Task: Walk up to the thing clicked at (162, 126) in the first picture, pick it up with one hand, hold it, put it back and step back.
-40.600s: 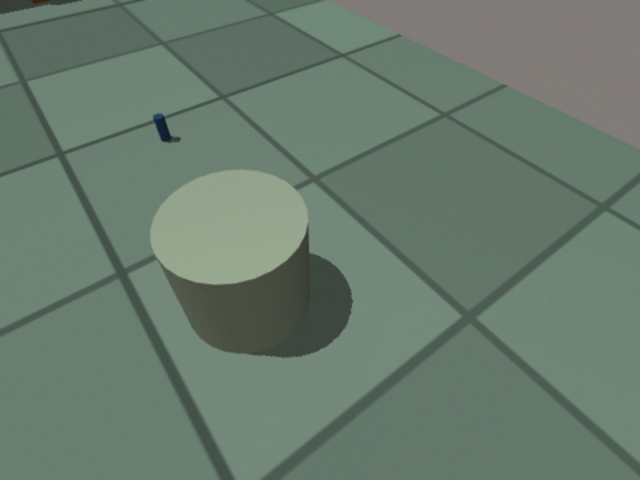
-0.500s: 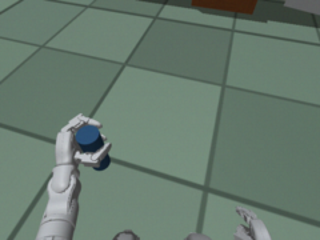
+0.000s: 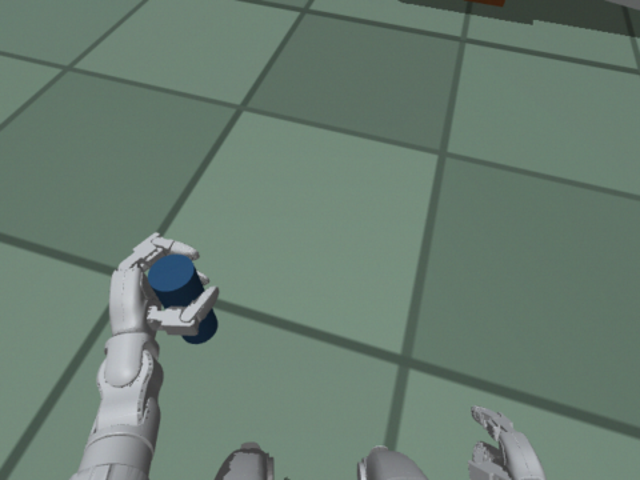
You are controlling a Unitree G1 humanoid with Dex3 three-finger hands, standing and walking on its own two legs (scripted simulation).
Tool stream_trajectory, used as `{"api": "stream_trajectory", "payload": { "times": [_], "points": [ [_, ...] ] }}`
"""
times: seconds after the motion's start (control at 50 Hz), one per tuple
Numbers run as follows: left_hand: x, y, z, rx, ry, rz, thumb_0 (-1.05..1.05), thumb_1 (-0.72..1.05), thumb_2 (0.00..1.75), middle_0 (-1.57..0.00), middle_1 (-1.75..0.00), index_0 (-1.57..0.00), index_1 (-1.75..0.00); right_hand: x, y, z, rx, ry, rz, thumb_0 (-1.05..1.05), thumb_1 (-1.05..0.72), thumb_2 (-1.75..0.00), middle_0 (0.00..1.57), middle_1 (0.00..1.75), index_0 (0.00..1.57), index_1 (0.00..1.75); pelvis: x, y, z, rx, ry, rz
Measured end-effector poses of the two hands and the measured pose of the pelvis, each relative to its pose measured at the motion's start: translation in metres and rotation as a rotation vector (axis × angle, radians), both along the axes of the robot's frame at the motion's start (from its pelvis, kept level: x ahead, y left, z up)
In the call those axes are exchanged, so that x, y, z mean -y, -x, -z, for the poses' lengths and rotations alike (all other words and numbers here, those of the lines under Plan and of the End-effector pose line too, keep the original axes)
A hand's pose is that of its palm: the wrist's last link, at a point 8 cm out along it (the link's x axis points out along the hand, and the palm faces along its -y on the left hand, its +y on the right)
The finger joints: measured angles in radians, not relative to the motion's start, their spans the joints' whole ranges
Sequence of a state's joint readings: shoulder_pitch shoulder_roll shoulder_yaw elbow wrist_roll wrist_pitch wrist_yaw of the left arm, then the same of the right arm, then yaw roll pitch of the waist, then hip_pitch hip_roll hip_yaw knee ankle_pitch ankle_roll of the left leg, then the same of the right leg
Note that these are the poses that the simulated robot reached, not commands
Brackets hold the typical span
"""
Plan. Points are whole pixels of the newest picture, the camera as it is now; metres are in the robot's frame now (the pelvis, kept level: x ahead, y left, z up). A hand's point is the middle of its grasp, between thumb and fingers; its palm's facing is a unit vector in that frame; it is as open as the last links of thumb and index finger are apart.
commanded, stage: crouch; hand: left
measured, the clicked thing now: (186, 302) +0.33 +0.17 -0.01
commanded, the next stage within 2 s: lower in 1.56 s
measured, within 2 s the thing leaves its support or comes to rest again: neither
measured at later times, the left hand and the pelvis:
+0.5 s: hand (206, 333) +0.37 +0.20 -0.23, palm faces +0.22 -0.98 -0.02, open 8.1 cm; pelvis -0.04 +0.01 -0.20, yaw -3 degrees
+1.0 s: hand (217, 354) +0.39 +0.22 -0.41, palm faces +0.21 -0.98 -0.04, open 8.1 cm; pelvis -0.08 +0.00 -0.36, yaw -5 degrees
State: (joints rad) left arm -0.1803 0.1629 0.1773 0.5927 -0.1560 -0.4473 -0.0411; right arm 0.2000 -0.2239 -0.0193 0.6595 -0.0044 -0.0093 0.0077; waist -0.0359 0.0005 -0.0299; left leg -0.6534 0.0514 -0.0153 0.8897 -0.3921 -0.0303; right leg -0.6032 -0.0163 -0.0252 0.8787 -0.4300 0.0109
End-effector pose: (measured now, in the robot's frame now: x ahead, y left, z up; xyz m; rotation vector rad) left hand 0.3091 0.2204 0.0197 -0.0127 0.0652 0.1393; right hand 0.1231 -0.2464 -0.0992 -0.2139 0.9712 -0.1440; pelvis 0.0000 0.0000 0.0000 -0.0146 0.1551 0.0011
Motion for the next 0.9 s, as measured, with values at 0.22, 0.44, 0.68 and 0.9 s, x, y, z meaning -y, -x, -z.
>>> {"api": "stream_trajectory", "payload": {
  "times": [0.22,0.44,0.68,0.9],
  "points": [
    [-0.015,-0.013,0.099,0.04,-0.02,-0.025,0.02,-0.2,1.13,-0.87,-1.19,-0.84,-1.2,0.013,0.024,0.072,-0.092,0.057,-0.043,0.0,-0.9,-0.9,0.2,0.3,0.21,0.3,-0.001,0.019,0.072,-0.211,0.017,0.003],
    [-0.018,-0.031,0.217,0.048,-0.028,-0.044,0.02,-0.2,1.13,-0.87,-1.19,-0.84,-1.2,0.003,0.047,0.191,-0.205,0.031,-0.057,0.0,-0.9,-0.9,0.2,0.3,0.2,0.3,-0.006,0.037,0.175,-0.377,0.029,0.03],
    [-0.037,-0.033,0.329,0.042,-0.043,-0.072,0.02,-0.2,1.13,-0.87,-1.2,-0.83,-1.2,0.003,0.073,0.29,-0.281,0.043,-0.11,0.0,-0.91,-0.9,0.2,0.3,0.21,0.3,-0.004,0.065,0.271,-0.43,0.035,0.046],
    [-0.041,-0.039,0.407,0.037,-0.045,-0.08,0.02,-0.2,1.13,-0.87,-1.19,-0.84,-1.19,0.018,0.112,0.355,-0.357,0.091,-0.085,0.0,-0.91,-0.9,0.2,0.3,0.21,0.3,-0.005,0.08,0.343,-0.393,0.042,0.062]
  ]
}}
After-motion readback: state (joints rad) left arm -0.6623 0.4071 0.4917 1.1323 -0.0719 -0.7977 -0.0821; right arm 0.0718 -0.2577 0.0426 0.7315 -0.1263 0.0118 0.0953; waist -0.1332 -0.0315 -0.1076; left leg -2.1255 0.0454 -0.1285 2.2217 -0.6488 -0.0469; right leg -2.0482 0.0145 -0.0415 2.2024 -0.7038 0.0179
